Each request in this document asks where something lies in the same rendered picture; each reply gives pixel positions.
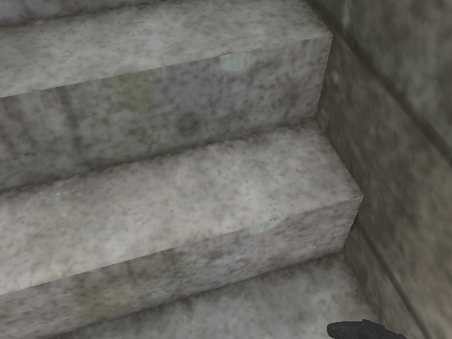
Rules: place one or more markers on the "robot right hand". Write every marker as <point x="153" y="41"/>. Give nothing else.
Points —
<point x="364" y="329"/>

